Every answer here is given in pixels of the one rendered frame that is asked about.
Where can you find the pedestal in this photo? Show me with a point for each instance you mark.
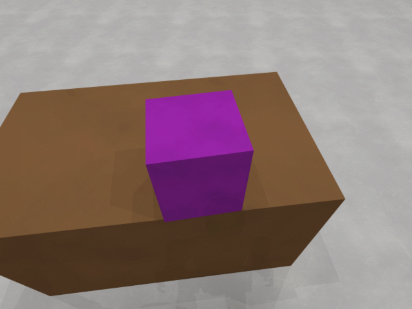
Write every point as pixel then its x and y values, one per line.
pixel 78 211

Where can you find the carton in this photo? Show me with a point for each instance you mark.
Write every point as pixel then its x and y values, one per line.
pixel 197 153

